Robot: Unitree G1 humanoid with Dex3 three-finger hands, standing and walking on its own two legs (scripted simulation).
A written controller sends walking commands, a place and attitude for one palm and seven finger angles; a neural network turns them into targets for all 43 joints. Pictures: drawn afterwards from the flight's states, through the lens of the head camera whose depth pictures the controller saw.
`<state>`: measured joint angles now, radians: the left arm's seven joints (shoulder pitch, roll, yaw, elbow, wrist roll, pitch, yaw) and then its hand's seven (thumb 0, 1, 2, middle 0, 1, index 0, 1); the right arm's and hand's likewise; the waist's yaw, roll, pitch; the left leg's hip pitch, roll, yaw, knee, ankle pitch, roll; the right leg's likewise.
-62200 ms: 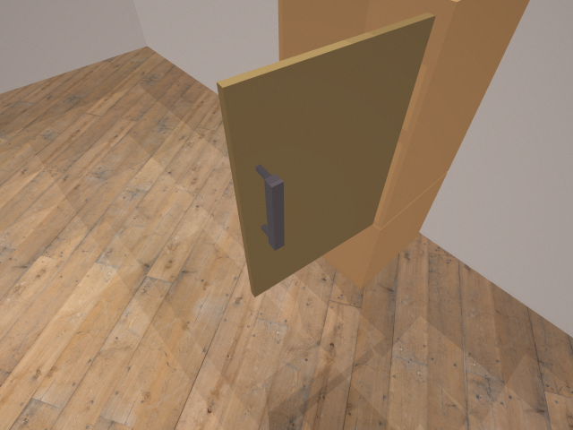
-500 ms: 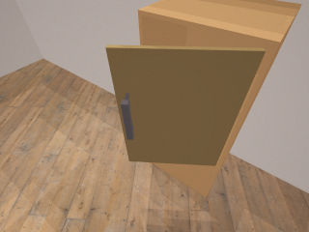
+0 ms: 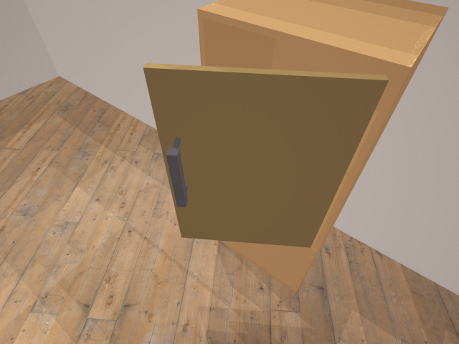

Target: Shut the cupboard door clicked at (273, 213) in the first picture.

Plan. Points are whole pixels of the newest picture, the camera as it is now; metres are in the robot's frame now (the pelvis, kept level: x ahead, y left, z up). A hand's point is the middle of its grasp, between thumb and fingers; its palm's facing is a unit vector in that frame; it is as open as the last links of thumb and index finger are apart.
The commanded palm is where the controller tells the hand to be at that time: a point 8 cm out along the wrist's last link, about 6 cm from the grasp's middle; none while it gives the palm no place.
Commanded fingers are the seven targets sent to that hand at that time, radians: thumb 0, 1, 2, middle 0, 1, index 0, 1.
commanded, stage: raise the hand and make a fist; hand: left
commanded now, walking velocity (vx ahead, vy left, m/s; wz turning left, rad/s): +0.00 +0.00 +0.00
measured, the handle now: (179, 173) +0.48 +0.15 +0.00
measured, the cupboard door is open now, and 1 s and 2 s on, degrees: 32 32 32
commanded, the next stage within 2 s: bring the fist close to the handle in 1.96 s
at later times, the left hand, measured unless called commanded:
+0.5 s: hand (156, 343) +0.15 +0.14 -0.08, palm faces +0.04 -1.00 +0.00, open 5.9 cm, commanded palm +0.13 +0.20 -0.05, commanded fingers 0.00 0.90 0.90 -0.62 -0.76 -0.62 -0.76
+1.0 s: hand (130, 305) +0.19 +0.18 -0.02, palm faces +0.07 -1.00 -0.05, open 3.7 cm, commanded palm +0.16 +0.22 -0.03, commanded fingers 0.00 0.90 0.90 -1.08 -1.26 -1.08 -1.26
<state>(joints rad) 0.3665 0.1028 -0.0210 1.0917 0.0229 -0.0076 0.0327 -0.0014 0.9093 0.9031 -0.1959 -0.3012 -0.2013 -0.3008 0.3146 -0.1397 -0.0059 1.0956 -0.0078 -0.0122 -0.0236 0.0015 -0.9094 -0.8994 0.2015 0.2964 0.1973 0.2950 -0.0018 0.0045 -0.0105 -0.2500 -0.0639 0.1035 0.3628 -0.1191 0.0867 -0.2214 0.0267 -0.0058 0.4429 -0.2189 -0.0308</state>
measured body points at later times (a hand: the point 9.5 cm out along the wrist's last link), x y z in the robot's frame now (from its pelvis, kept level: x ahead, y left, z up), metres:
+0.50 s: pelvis +0.02 -0.03 -0.09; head +0.05 -0.01 +0.36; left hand +0.14 +0.19 -0.08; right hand +0.28 -0.27 -0.11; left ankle +0.05 +0.06 -0.74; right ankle +0.01 -0.10 -0.74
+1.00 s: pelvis +0.01 -0.01 -0.09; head +0.07 -0.01 +0.36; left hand +0.18 +0.24 -0.01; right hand +0.17 -0.26 -0.18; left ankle +0.05 +0.06 -0.74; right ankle +0.01 -0.10 -0.74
